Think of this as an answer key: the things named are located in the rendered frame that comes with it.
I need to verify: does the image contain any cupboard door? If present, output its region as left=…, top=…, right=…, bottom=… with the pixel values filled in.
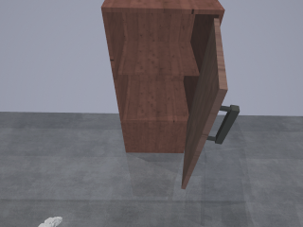
left=181, top=18, right=228, bottom=189

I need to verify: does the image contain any handle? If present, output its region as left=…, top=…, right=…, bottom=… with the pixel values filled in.
left=206, top=105, right=240, bottom=145

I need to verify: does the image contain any robot left hand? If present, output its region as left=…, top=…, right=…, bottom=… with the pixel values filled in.
left=38, top=217, right=62, bottom=227

